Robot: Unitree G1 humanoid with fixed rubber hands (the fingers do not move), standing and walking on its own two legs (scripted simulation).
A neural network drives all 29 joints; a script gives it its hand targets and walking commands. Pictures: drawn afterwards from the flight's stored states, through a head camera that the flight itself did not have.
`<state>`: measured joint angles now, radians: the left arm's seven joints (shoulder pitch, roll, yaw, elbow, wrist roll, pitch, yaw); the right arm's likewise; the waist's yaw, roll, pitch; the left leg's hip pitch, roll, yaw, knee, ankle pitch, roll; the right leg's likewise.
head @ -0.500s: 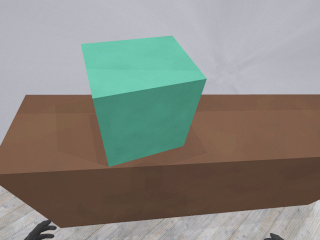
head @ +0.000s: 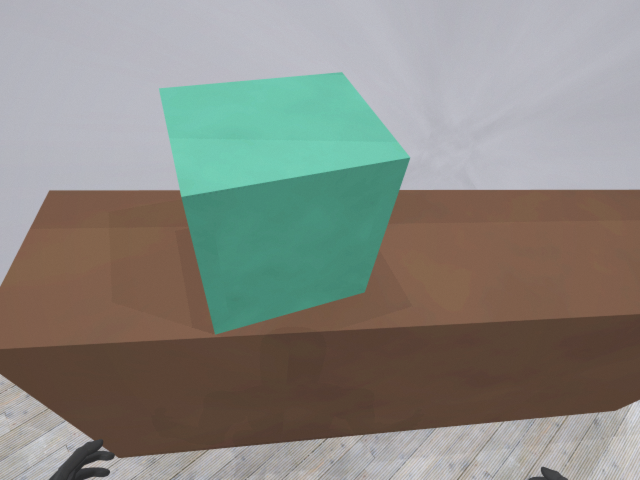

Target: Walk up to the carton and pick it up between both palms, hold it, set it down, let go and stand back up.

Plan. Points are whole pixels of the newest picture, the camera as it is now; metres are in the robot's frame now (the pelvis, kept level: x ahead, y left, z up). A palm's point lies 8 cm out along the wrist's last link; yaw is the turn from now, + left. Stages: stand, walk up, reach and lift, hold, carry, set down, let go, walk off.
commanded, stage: walk up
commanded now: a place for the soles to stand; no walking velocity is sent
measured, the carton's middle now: (277, 205) +0.46 +0.07 +0.07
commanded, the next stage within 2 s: none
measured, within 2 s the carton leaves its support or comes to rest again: neither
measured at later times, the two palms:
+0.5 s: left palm out of the picture +0.11 +0.30 -0.10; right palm out of the picture +0.08 -0.33 -0.06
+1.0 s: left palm out of the picture +0.11 +0.29 -0.11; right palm out of the picture +0.08 -0.34 -0.06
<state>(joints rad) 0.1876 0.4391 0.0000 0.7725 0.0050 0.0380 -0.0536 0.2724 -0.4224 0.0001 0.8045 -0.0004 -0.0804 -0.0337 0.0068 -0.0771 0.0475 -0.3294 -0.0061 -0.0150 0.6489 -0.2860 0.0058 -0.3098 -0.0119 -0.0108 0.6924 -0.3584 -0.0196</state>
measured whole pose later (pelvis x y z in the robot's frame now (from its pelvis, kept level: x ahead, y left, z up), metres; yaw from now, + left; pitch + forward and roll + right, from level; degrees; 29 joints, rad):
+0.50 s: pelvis +0.00 -0.01 +0.00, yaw +0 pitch -2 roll +1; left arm 0.19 0.44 0.00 0.77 0.00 0.04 -0.05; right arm 0.27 -0.42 0.00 0.81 0.00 -0.08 -0.04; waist 0.01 -0.08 0.05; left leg -0.33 0.01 -0.01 0.69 -0.42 0.00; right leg -0.30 0.00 -0.01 0.68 -0.35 -0.03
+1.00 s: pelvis +0.00 -0.01 +0.00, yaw +0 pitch -2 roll +1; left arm 0.19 0.45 0.00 0.77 0.01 0.06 -0.05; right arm 0.29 -0.42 0.00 0.81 0.00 -0.08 -0.04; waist 0.01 -0.10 0.05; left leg -0.32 0.01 -0.02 0.68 -0.32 -0.01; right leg -0.33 -0.01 -0.02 0.79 -0.45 -0.02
